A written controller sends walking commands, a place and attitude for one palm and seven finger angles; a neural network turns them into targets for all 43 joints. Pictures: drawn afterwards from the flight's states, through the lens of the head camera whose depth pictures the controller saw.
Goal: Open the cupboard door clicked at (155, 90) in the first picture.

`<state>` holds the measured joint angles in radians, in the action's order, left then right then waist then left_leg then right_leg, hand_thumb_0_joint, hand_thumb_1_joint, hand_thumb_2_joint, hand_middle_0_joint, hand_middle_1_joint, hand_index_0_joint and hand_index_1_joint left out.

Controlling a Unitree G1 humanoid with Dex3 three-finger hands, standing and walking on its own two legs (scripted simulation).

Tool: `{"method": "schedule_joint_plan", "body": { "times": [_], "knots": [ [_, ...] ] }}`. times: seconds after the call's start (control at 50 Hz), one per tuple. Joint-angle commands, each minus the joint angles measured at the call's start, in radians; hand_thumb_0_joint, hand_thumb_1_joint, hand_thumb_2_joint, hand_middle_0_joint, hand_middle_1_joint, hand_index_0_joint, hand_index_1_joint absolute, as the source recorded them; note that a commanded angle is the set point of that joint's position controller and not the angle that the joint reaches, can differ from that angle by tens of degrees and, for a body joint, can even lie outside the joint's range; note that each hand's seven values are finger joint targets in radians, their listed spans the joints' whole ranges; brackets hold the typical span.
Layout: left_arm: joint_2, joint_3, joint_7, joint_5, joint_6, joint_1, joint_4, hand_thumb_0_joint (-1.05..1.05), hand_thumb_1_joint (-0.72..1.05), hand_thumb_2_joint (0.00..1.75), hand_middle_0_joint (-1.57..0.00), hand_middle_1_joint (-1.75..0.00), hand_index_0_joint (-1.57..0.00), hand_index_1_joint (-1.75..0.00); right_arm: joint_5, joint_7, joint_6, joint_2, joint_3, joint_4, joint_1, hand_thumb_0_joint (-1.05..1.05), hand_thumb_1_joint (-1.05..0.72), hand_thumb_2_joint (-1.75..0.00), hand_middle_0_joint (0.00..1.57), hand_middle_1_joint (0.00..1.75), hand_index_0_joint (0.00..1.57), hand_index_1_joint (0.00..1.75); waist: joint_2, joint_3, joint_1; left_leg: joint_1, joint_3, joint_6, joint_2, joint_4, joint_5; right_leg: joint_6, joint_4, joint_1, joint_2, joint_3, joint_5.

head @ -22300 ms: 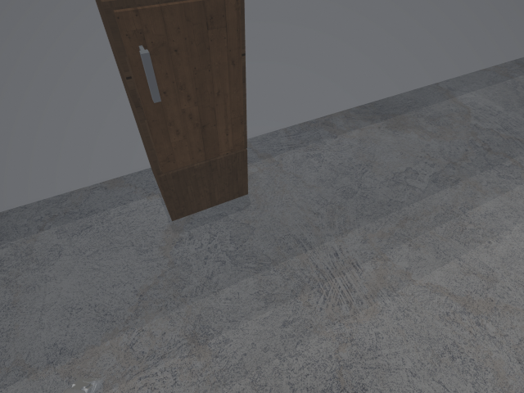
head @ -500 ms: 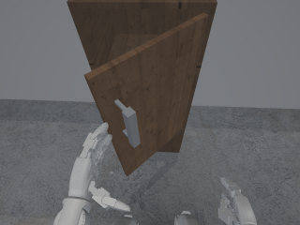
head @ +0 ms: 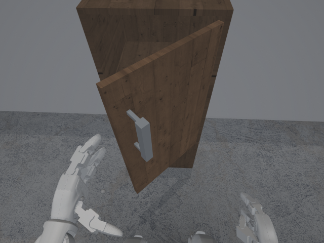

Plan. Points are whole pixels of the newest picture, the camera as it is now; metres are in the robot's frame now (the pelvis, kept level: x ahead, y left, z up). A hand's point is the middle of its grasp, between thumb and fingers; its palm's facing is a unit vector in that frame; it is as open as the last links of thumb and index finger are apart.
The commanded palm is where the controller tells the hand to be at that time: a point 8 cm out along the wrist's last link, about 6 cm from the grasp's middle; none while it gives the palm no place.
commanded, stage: draw the hand back to the body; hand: left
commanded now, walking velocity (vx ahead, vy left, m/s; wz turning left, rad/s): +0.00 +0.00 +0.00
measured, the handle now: (139, 136) +0.36 +0.08 +0.06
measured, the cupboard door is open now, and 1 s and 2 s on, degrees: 45 45 45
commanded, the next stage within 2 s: step back with the hand held close in 1.38 s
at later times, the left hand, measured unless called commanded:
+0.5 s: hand (48, 182) +0.21 +0.21 +0.14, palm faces +0.19 -0.93 -0.33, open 14.9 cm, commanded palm +0.17 +0.26 +0.17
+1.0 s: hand out of the picture +0.22 +0.27 +0.23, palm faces +0.43 -0.80 -0.41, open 9.1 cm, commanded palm +0.17 +0.31 +0.24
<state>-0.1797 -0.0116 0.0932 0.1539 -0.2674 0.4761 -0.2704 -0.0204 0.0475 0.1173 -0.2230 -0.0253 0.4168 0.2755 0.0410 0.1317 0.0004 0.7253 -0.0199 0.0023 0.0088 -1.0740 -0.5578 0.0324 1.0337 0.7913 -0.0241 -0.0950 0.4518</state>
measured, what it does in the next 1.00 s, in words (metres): rises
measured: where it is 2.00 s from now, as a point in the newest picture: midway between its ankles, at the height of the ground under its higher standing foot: outside the picture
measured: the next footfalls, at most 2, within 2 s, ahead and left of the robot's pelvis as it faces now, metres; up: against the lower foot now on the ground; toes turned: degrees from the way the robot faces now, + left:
none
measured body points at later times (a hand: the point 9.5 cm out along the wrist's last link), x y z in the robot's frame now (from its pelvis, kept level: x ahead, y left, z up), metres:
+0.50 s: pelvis +0.02 +0.02 +0.05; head +0.02 +0.00 +0.50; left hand +0.19 +0.26 +0.16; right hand +0.20 -0.20 -0.02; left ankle -0.01 +0.12 -0.67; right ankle +0.03 -0.10 -0.67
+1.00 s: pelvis +0.03 +0.02 +0.07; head +0.01 +0.00 +0.52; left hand +0.20 +0.31 +0.25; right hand +0.22 -0.20 +0.00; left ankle -0.01 +0.12 -0.67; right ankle +0.04 -0.10 -0.67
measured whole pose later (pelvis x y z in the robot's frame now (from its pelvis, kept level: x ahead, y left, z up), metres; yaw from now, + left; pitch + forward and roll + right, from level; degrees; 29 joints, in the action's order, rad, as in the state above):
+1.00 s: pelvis +0.03 +0.02 +0.07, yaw -1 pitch -4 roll -1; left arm -0.34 0.32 -0.11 0.04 -0.07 0.47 -0.41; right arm 0.01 0.08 0.15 -0.23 -0.04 0.63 0.20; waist 0.06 -0.01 -0.07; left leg 0.05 0.01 -0.02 0.00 -0.43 -0.31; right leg 0.00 0.42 0.13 -0.01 -0.06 0.22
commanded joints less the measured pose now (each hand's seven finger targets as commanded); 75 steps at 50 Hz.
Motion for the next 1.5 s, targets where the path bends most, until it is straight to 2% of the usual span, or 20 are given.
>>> {"method": "schedule_joint_plan", "body": {
  "times": [0.0,0.16,0.18,0.24,0.28,0.3,0.32,0.34,0.4,0.48,0.54,0.68,0.76,0.98,1.04,1.22,1.32,1.42,1.46,1.48],
  "knots": [
    [-0.076,0.081,0.006,0.033,-0.035,0.007,-0.23,0.0,-0.5,0.3,-0.15,-0.3,-0.15,-0.3,-0.006,0.01,0.058,-0.11,0.039,-0.175,-0.059,0.0,-0.9,-0.9,0.2,0.3,0.2,0.3,-0.059,0.129,-0.001,-0.019,-0.007,-0.015,-0.035,0.209,0.223,-0.012,-0.224,-0.285,0.021,0.068,-0.15],
    [-0.13,0.152,0.056,0.078,0.0,-0.007,-0.291,0.0,-0.5,0.3,-0.15,-0.3,-0.15,-0.3,-0.013,0.021,0.091,-0.116,0.029,-0.16,-0.057,0.0,-0.9,-0.9,0.2,0.3,0.2,0.3,-0.001,0.106,-0.011,-0.112,-0.018,-0.009,-0.029,0.271,0.259,-0.009,-0.257,-0.326,0.026,0.043,-0.185],
    [-0.138,0.163,0.058,0.083,0.007,0.002,-0.285,0.0,-0.5,0.3,-0.15,-0.3,-0.15,-0.3,-0.013,0.022,0.093,-0.117,0.028,-0.156,-0.061,0.0,-0.9,-0.9,0.2,0.3,0.2,0.3,-0.023,0.099,-0.012,-0.113,-0.022,-0.01,-0.026,0.278,0.269,-0.009,-0.261,-0.339,0.029,0.04,-0.192],
    [-0.143,0.178,0.07,0.097,0.022,0.01,-0.319,0.0,-0.4,0.34,-0.15,-0.3,-0.15,-0.3,-0.017,0.023,0.108,-0.115,0.026,-0.15,-0.062,0.0,-0.9,-0.9,0.2,0.3,0.2,0.3,0.016,0.104,-0.021,-0.161,-0.024,-0.004,-0.023,0.302,0.309,-0.009,-0.264,-0.357,0.031,0.026,-0.238],
    [-0.152,0.194,0.078,0.104,0.039,0.01,-0.312,0.0,-0.32,0.37,-0.16,-0.3,-0.16,-0.3,-0.018,0.025,0.112,-0.117,0.024,-0.138,-0.065,0.0,-0.9,-0.9,0.2,0.3,0.2,0.3,-0.01,0.093,-0.021,-0.169,-0.026,-0.005,-0.021,0.314,0.325,-0.009,-0.28,-0.38,0.032,0.024,-0.253],
    [-0.312,0.227,-0.053,-0.051,0.078,0.012,-0.386,0.0,-0.29,0.39,-0.16,-0.3,-0.16,-0.3,-0.002,0.048,0.094,-0.111,0.032,-0.131,-0.066,0.0,-0.9,-0.9,0.2,0.3,0.2,0.3,-0.013,0.114,-0.06,-0.188,-0.011,-0.019,-0.007,0.365,0.345,0.001,-0.324,-0.447,0.001,0.079,-0.26],
    [-0.222,0.195,-0.108,-0.064,0.114,0.08,-0.38,0.0,-0.26,0.4,-0.16,-0.3,-0.16,-0.3,0.002,0.055,0.087,-0.09,0.026,-0.129,-0.059,0.0,-0.9,-0.9,0.2,0.3,0.2,0.3,0.009,0.084,-0.041,-0.213,-0.004,-0.017,-0.012,0.38,0.358,-0.002,-0.345,-0.441,-0.001,0.071,-0.27],
    [-0.191,0.165,-0.139,-0.085,0.137,0.093,-0.373,0.0,-0.22,0.42,-0.16,-0.3,-0.16,-0.3,0.005,0.053,0.08,-0.088,0.019,-0.115,-0.059,0.0,-0.9,-0.9,0.2,0.3,0.2,0.3,0.027,0.045,-0.039,-0.227,-0.006,-0.015,-0.008,0.397,0.38,-0.005,-0.356,-0.45,-0.003,0.058,-0.277],
    [-0.216,0.184,-0.19,-0.112,0.166,0.068,-0.373,0.0,-0.12,0.47,-0.16,-0.3,-0.16,-0.3,0.008,0.059,0.068,-0.094,0.015,-0.09,-0.086,0.0,-0.9,-0.9,0.2,0.3,0.2,0.3,-0.015,0.014,-0.038,-0.292,-0.009,-0.019,0.003,0.438,0.418,-0.009,-0.406,-0.486,0.001,0.051,-0.298],
    [-0.242,0.215,-0.22,-0.125,0.169,-0.004,-0.352,0.0,0.02,0.52,-0.17,-0.3,-0.17,-0.3,0.012,0.068,0.073,-0.101,0.009,-0.059,-0.118,0.0,-0.9,-0.9,0.2,0.3,0.2,0.3,-0.011,-0.045,-0.037,-0.356,-0.01,-0.021,0.004,0.515,0.355,-0.008,-0.483,-0.524,0.002,0.048,-0.239],
    [-0.248,0.236,-0.231,-0.131,0.159,-0.015,-0.362,0.0,0.13,0.57,-0.17,-0.3,-0.17,-0.3,0.016,0.068,0.085,-0.098,0.005,-0.039,-0.123,0.0,-0.9,-0.9,0.2,0.3,0.2,0.3,0.006,-0.033,-0.045,-0.414,-0.016,-0.017,0.006,0.567,0.404,-0.008,-0.506,-0.583,0.002,0.041,-0.273],
    [-0.28,0.309,-0.232,-0.131,0.15,-0.05,-0.352,0.0,0.37,0.68,-0.18,-0.3,-0.18,-0.3,0.024,0.057,0.097,-0.103,0.009,0.012,-0.158,0.0,-0.9,-0.9,0.2,0.3,0.2,0.3,0.039,-0.065,-0.059,-0.501,-0.011,-0.005,0.015,0.649,0.525,-0.006,-0.578,-0.68,0.005,0.04,-0.354],
    [-0.291,0.36,-0.227,-0.123,0.144,-0.037,-0.342,0.0,0.51,0.74,-0.19,-0.3,-0.19,-0.3,0.028,0.049,0.092,-0.1,0.015,0.028,-0.166,0.0,-0.9,-0.9,0.2,0.3,0.2,0.3,0.011,-0.069,-0.068,-0.535,-0.002,-0.001,0.02,0.678,0.59,-0.009,-0.603,-0.722,0.009,0.042,-0.406],
    [-0.364,0.491,-0.227,-0.109,0.121,-0.108,-0.355,0.0,0.9,0.9,-0.2,-0.3,-0.2,-0.3,0.029,0.039,0.077,-0.104,0.031,0.061,-0.191,0.0,-0.9,-0.9,0.2,0.3,0.2,0.3,0.043,-0.062,-0.078,-0.597,0.014,-0.001,0.02,0.716,0.646,-0.006,-0.655,-0.78,0.012,0.055,-0.465],
    [-0.304,0.437,-0.216,-0.106,0.127,-0.093,-0.294,0.0,0.9,0.9,-0.2,-0.3,-0.2,-0.3,0.026,0.032,0.066,-0.105,0.033,0.066,-0.193,0.0,-0.9,-0.9,0.2,0.3,0.2,0.3,0.005,-0.114,-0.069,-0.592,0.017,-0.008,0.022,0.73,0.593,-0.013,-0.673,-0.75,0.015,0.054,-0.428],
    [-0.351,0.471,-0.223,-0.11,0.114,-0.106,-0.348,0.0,0.9,0.9,-0.2,-0.3,-0.2,-0.3,0.031,0.037,0.068,-0.1,0.039,0.064,-0.209,0.0,-0.9,-0.9,0.2,0.3,0.2,0.3,0.018,-0.053,-0.078,-0.617,0.025,-0.018,0.012,0.732,0.581,-0.012,-0.681,-0.788,0.012,0.067,-0.454],
    [-0.346,0.464,-0.224,-0.113,0.113,-0.118,-0.337,0.0,0.9,0.9,-0.2,-0.3,-0.2,-0.3,0.029,0.039,0.074,-0.097,0.038,0.073,-0.213,0.0,-0.9,-0.9,0.2,0.3,0.2,0.3,0.052,-0.099,-0.074,-0.612,0.031,-0.017,0.009,0.737,0.547,-0.01,-0.698,-0.765,0.014,0.071,-0.426],
    [-0.33,0.454,-0.219,-0.106,0.111,-0.111,-0.298,0.0,0.9,0.9,-0.2,-0.3,-0.2,-0.3,0.027,0.037,0.072,-0.097,0.039,0.075,-0.22,0.0,-0.9,-0.9,0.2,0.3,0.2,0.3,0.0,-0.126,-0.075,-0.601,0.028,-0.023,0.011,0.75,0.485,-0.014,-0.718,-0.754,0.017,0.072,-0.366],
    [-0.333,0.457,-0.219,-0.107,0.106,-0.112,-0.302,0.0,0.9,0.9,-0.2,-0.3,-0.2,-0.3,0.028,0.037,0.075,-0.096,0.041,0.077,-0.219,0.0,-0.9,-0.9,0.2,0.3,0.2,0.3,0.006,-0.116,-0.075,-0.607,0.031,-0.025,0.008,0.747,0.479,-0.015,-0.724,-0.755,0.015,0.078,-0.364],
    [-0.364,0.472,-0.224,-0.11,0.1,-0.184,-0.345,0.0,0.9,0.9,-0.2,-0.3,-0.2,-0.3,0.028,0.039,0.078,-0.1,0.04,0.08,-0.227,0.0,-0.9,-0.9,0.2,0.3,0.2,0.3,0.043,-0.09,-0.073,-0.617,0.031,-0.024,0.005,0.747,0.484,-0.012,-0.723,-0.769,0.013,0.081,-0.372]
  ]
}}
